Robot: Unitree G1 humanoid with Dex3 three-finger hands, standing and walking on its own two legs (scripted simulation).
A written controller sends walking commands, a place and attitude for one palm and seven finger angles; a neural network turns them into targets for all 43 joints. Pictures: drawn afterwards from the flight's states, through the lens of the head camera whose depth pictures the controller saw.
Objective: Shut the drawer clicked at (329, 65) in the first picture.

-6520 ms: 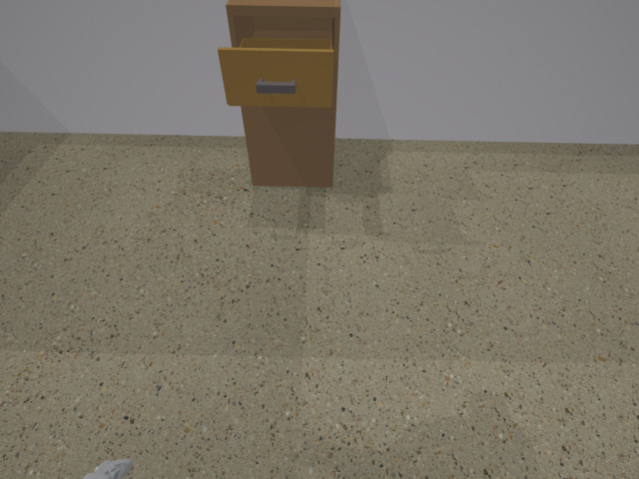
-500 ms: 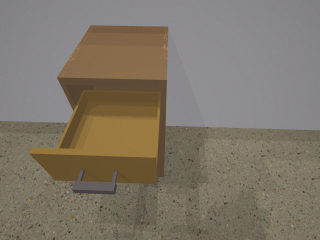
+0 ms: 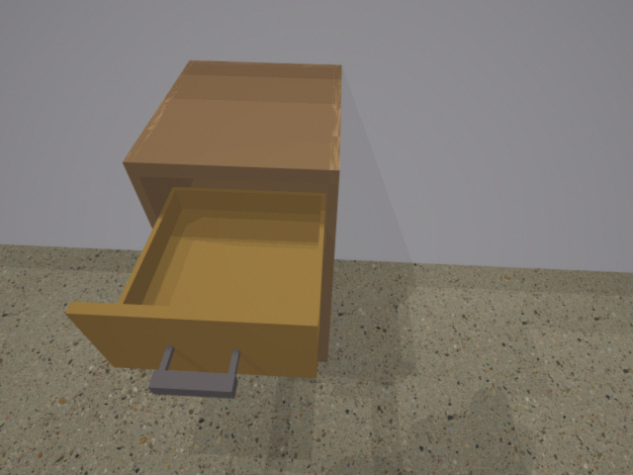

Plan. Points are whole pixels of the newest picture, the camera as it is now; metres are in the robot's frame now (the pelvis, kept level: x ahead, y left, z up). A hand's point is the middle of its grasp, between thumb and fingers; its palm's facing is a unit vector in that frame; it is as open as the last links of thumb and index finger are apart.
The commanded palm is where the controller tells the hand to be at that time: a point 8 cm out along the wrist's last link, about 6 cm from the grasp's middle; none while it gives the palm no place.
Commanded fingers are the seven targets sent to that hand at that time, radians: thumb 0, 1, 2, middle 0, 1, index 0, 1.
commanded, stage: look again from close up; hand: left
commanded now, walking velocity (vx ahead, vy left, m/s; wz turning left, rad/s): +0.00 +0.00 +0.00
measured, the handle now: (198, 369) +0.28 +0.20 -0.09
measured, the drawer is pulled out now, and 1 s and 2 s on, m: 0.30 0.30 0.30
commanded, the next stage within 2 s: shuffle to correct the standing spot in 0.52 s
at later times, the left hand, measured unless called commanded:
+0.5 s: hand out of the picture -0.03 +0.23 -0.19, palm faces +0.00 -0.98 -0.18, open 7.4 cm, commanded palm none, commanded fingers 0.00 0.90 0.90 -0.20 -0.30 -0.20 -0.30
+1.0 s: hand out of the picture -0.08 +0.22 -0.18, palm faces -0.02 -0.98 -0.18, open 7.4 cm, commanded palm none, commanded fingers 0.00 0.90 0.90 -0.20 -0.30 -0.20 -0.30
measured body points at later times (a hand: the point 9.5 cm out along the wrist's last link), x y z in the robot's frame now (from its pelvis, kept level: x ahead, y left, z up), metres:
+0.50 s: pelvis -0.04 +0.05 -0.01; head -0.03 +0.07 +0.44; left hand -0.02 +0.28 -0.17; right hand -0.02 -0.18 -0.15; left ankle +0.00 +0.14 -0.74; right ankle -0.10 -0.08 -0.74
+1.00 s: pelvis -0.03 +0.04 -0.01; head -0.01 +0.05 +0.44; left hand -0.08 +0.27 -0.16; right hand -0.03 -0.18 -0.16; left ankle +0.00 +0.14 -0.74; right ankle -0.09 -0.08 -0.74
